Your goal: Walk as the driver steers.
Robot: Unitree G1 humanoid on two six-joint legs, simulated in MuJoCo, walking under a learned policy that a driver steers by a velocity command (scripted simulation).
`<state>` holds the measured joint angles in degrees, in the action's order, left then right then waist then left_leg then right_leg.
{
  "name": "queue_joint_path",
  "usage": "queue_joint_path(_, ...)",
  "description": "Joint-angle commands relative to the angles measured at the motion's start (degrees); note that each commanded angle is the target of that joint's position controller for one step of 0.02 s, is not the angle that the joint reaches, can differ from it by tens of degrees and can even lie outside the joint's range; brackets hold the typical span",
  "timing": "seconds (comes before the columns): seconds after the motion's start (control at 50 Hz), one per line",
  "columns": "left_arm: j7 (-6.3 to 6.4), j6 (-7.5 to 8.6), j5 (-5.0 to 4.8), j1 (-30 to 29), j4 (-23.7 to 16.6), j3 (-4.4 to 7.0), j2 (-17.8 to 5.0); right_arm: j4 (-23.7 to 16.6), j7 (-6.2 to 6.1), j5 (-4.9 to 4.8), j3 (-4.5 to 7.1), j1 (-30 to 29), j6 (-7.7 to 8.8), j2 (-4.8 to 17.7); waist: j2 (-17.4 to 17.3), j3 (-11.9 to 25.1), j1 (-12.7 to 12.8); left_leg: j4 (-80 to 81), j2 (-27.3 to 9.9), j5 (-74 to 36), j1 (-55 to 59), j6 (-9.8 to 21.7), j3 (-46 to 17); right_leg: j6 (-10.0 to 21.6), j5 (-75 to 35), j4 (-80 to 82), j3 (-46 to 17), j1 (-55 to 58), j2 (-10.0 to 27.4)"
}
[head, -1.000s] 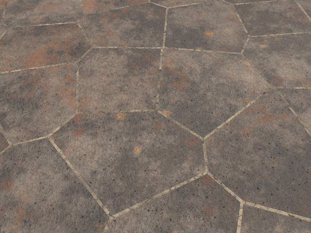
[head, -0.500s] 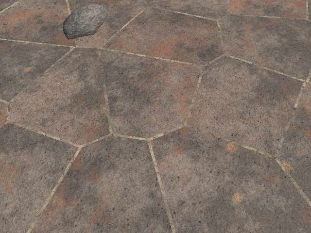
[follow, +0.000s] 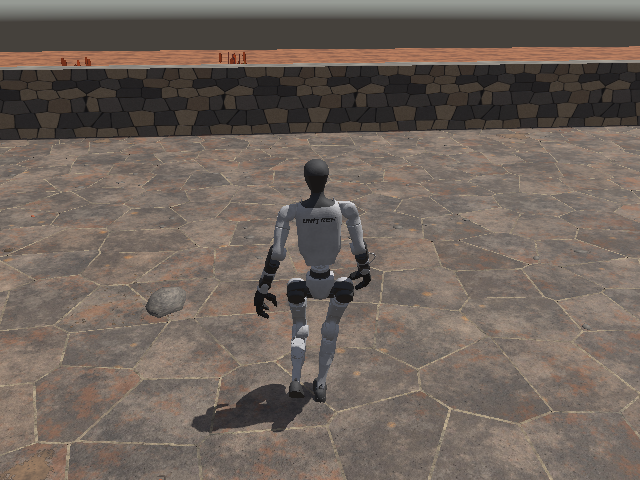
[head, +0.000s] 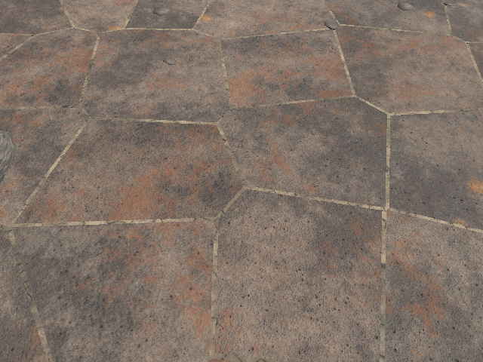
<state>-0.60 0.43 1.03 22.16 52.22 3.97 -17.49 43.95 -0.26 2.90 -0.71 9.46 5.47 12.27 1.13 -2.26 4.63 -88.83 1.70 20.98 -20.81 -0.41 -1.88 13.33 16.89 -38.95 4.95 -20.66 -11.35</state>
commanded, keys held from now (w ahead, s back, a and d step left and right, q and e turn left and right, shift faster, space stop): w+e+shift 0.52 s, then w+q+shift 0.48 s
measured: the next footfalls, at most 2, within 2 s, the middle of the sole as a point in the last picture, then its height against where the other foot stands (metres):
left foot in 0.28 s outside the picture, level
right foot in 0.72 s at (328, 293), level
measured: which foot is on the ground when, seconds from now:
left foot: up 0.00-0.26, down 0.28-0.70, up 0.72-1.00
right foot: down 0.00-0.28, up 0.30-0.70, down 0.72-1.00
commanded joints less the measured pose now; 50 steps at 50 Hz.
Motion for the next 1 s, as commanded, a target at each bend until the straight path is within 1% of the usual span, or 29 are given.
queue_joint_path(0.02, 1.28, 2.45, 0.45, -0.2, -4.1, 1.20, -7.2, -8.5, 0.74, 2.16, 0.47, -1.4, 0.70, 8.4, -8.8, -4.7, -7.3, 8.2, -5.7, 0.1, -25.0, -1.5, -5.4, 10.0, 12.6, 29.8, -43.3, 7.3, 20.1)
queue_joint_path(0.06, 1.10, 4.41, -0.14, -1.1, -4.5, 1.01, -7.3, -10.2, 0.95, 1.77, -0.20, -5.9, -1.44, 8.1, -9.1, -7.6, -7.4, 22.1, -8.2, -4.6, -16.3, -3.9, -2.1, 8.3, 5.9, 32.5, -34.5, -5.5, 14.9)
queue_joint_path(0.12, 0.51, 5.19, -0.84, 0.0, -4.7, 2.14, -8.5, -13.4, 1.51, -0.76, -1.46, -13.6, -1.65, 5.4, -3.6, -5.5, -2.9, 43.5, -7.9, -18.1, -5.9, -4.5, 0.9, 4.5, -9.5, 30.8, -25.7, -7.1, 9.7)
queue_joint_path(0.16, -0.32, 5.01, -1.40, 2.0, -4.7, 2.83, -9.3, -14.3, 1.36, -1.92, -1.56, -15.5, -1.54, 4.8, -0.6, -2.2, 0.3, 51.3, -5.3, -24.8, -2.5, -3.5, 2.5, 2.1, -18.0, 28.4, -25.4, -0.8, 9.6)
queue_joint_path(0.2, -0.42, 4.63, -1.16, 3.0, -4.9, 3.40, -9.8, -14.5, 0.98, -1.93, -0.96, -15.2, -1.14, 6.3, 1.8, 0.0, 1.2, 57.2, -3.6, -24.3, -1.2, -2.6, 1.8, 0.1, -24.2, 23.9, -26.6, 7.1, 10.8)
queue_joint_path(0.24, -0.16, 4.56, -0.63, 2.2, -5.5, 3.89, -11.3, -12.7, 0.11, -1.73, 0.81, -8.7, -0.47, 10.2, 2.2, 5.4, -1.9, 60.4, -0.8, -17.7, 6.8, -1.5, 1.0, -2.5, -36.2, 13.3, -27.5, 13.0, 11.1)
queue_joint_path(0.26, -0.40, 4.68, -0.43, -0.2, -6.1, 4.24, -13.1, -10.6, -0.53, -1.76, 2.14, 0.5, -0.03, 12.7, 1.3, 11.0, -7.8, 60.6, -0.7, -14.1, 17.0, -0.7, 1.4, -3.9, -39.2, 2.0, -26.0, 11.9, 9.7)
queue_joint_path(0.28, -0.50, 5.29, -0.39, -4.0, -7.5, 3.89, -11.7, -7.7, -1.52, -1.04, 3.88, 13.8, 0.35, 16.2, 0.5, 17.1, -14.9, 57.0, -5.7, -7.6, 31.9, 0.5, -2.0, -5.0, -32.8, -13.3, -24.1, 3.1, 7.7)
queue_joint_path(0.3, -0.12, 5.98, -0.92, -5.8, -10.6, 1.35, -2.1, -5.8, -2.34, 1.32, 5.41, 24.2, 0.52, 20.6, -12.6, 23.6, -16.9, 61.1, -21.9, 15.7, 45.3, 2.1, -21.2, -5.1, 4.0, -32.8, -18.7, -11.3, 3.4)
queue_joint_path(0.32, -0.37, 5.72, -3.04, 0.0, -14.6, -0.27, 0.0, -6.4, -1.62, 1.57, 6.36, 16.8, -0.06, 24.0, -28.6, 26.9, -8.4, 75.4, -31.0, 25.2, 45.5, 7.2, -52.9, -5.9, 11.7, -43.0, -13.9, -23.5, 3.3)
queue_joint_path(0.34, 0.28, 4.17, -1.22, -3.6, -12.3, -0.09, -4.2, -8.3, -1.19, 1.17, 5.57, 8.8, -0.57, 16.5, -16.0, 16.8, -8.2, 75.5, -27.8, 33.2, 37.1, 7.9, -46.0, -5.6, 4.6, -46.1, -11.9, -28.0, 9.0)
queue_joint_path(0.36, -0.35, 3.55, 0.01, -7.3, -12.5, 0.19, -5.3, -8.3, -0.91, 0.51, 4.52, 6.3, -0.92, 11.8, -8.5, 10.3, -8.3, 74.3, -24.5, 23.1, 29.6, 7.0, -33.3, -6.1, 0.3, -43.1, -9.9, -27.5, 11.3)
queue_joint_path(0.38, -1.23, 2.94, 0.58, -9.6, -12.8, 0.27, -5.1, -6.8, -0.69, 0.63, 4.14, 6.8, -1.03, 10.2, -4.5, 7.2, -7.9, 74.1, -21.9, 11.1, 24.6, 5.9, -24.4, -6.7, -1.0, -41.0, -9.6, -25.9, 13.1)
queue_joint_path(0.44, -3.40, 0.74, 1.24, -14.4, -16.8, -1.02, -1.2, -0.6, -0.04, -0.78, 3.19, 12.7, 0.27, 6.5, -7.2, 2.6, -6.2, 75.2, -18.4, -7.0, 19.4, 3.6, -9.3, -7.3, -2.1, -39.9, -9.4, -27.5, 16.4)
queue_joint_path(0.52, -4.21, -0.22, 1.01, -20.2, -21.7, -2.25, -1.2, 0.9, 0.61, -1.22, 3.47, 10.9, 2.14, 8.0, -6.7, -0.5, -3.3, 79.7, -16.9, -22.9, 14.2, 2.6, 4.7, -7.5, -11.6, -32.0, -6.9, -26.4, 16.8)
queue_joint_path(0.58, -4.96, 0.65, 1.31, -25.9, -23.1, -3.60, -0.6, 3.3, 0.59, -0.77, 3.22, 15.0, 2.52, 9.0, -3.0, -5.8, -4.5, 86.2, -14.5, -28.0, 10.9, 3.8, 9.9, -6.1, -15.9, -12.9, -3.6, -19.2, 13.6)
queue_joint_path(0.62, -5.00, 1.38, 1.17, -28.2, -23.0, -4.09, -0.7, 5.0, 0.48, -1.16, 3.64, 17.7, 1.80, 12.5, -3.3, -6.9, -4.8, 87.6, -15.4, -42.6, 12.8, 5.4, 11.2, -4.4, -14.0, -4.3, 0.6, -11.2, 10.5)
queue_joint_path(0.66, -3.97, 1.85, 2.01, -24.9, -21.3, -3.45, -2.9, 6.7, -0.07, -1.72, 3.96, 20.1, 0.78, 16.1, -6.0, -2.4, -1.9, 77.4, -16.5, -72.6, 19.9, 6.5, 11.5, -3.2, -8.3, -0.8, 3.7, -2.2, 6.2)
queue_joint_path(0.7, -2.06, 2.52, 2.56, -4.5, -14.8, -1.51, -6.3, 7.2, -0.64, -2.36, 4.23, 17.8, -0.38, 18.8, -8.3, 8.6, 9.0, 50.6, -16.1, -76.6, 16.3, 6.5, 9.9, -1.4, -7.5, 6.5, -0.9, 21.2, 6.5)
queue_joint_path(0.72, -0.72, 2.61, 3.77, 2.9, -12.2, 0.16, -11.0, 5.6, -0.21, -2.29, 3.57, 18.1, -0.27, 15.3, -5.9, 15.1, 10.3, 31.5, -12.6, -50.3, 3.3, 6.5, 8.4, -1.4, 1.3, 5.4, -10.5, 37.3, 15.4)
queue_joint_path(0.74, 0.10, 3.20, 4.75, 1.4, -12.9, 1.05, -15.6, 2.7, 0.91, -3.31, 1.93, 23.9, -0.17, 5.2, 8.4, 22.8, 1.7, 9.2, -4.3, 9.3, -15.6, 5.7, 3.9, -0.3, 8.6, 8.5, -36.7, 50.2, 35.1)
queue_joint_path(0.76, 0.46, 3.09, 2.95, 2.7, -13.4, 1.55, -14.4, 0.8, 0.12, -4.38, 3.51, 18.3, -0.31, 11.6, 2.8, 26.0, 5.2, 3.3, -3.1, 3.2, -20.0, 6.8, -3.2, -0.6, 8.3, 17.6, -46.6, 45.6, 37.4)
queue_joint_path(0.78, 0.54, 3.57, 2.29, -0.5, -11.3, 0.73, -10.6, -0.2, 0.10, -4.29, 3.83, 13.3, -0.40, 11.5, 0.5, 13.4, 2.5, 6.2, -5.6, -4.0, -22.7, 6.7, -2.7, -1.5, 4.4, 19.7, -36.0, 35.4, 33.5)
queue_joint_path(0.8, 0.31, 4.24, 1.73, -3.3, -10.3, 0.11, -7.3, 0.5, 0.62, -3.82, 3.22, 13.1, -0.58, 9.0, 0.4, 5.5, -0.2, 10.2, -7.5, -6.4, -21.8, 6.3, -1.7, -2.0, 0.4, 22.4, -28.6, 26.0, 30.9)
queue_joint_path(0.82, 0.27, 4.82, 1.65, -5.6, -10.1, -0.20, -5.4, 2.0, 1.12, -3.31, 3.18, 14.1, -1.44, 7.9, 0.2, 2.8, -2.5, 12.4, -8.9, -7.5, -18.8, 5.6, -2.0, -3.5, -1.5, 24.7, -22.6, 20.0, 28.1)
queue_joint_path(0.86, 0.43, 5.87, 0.62, -5.8, -8.7, -0.97, -2.4, 3.6, 2.22, -2.19, 3.18, 17.3, -3.68, 5.6, 2.7, 1.0, -6.0, 14.3, -10.2, -8.3, -15.0, 4.6, -1.9, -4.7, -3.8, 28.8, -14.9, 13.3, 26.2)
queue_joint_path(0.9, 0.09, 7.16, -0.51, -4.9, -7.0, -1.03, -1.3, 2.1, 2.79, -1.82, 3.52, 11.9, -4.93, 4.7, 2.0, -2.8, -6.5, 16.2, -11.3, -10.2, -19.8, 4.3, -1.3, -6.2, -11.1, 31.4, -8.1, 12.7, 25.0)
queue_joint_path(0.94, 0.00, 7.91, -0.43, -4.7, -6.2, -1.18, -1.1, -0.6, 3.34, -1.93, 3.11, 6.4, -5.13, 3.2, 3.9, -4.2, -6.8, 20.9, -10.8, -16.6, -21.6, 4.5, 1.1, -8.4, -19.9, 32.7, 0.1, 11.4, 22.4)
queue_joint_path(1.0, 0.31, 8.31, -0.10, -4.3, -5.0, -1.39, -0.9, -2.9, 4.12, -2.34, 2.51, -0.5, -4.49, 3.8, 2.0, -5.7, -6.7, 32.8, -8.4, -25.3, -19.1, 6.1, 6.3, -10.0, -31.7, 33.5, 8.6, 12.2, 19.2)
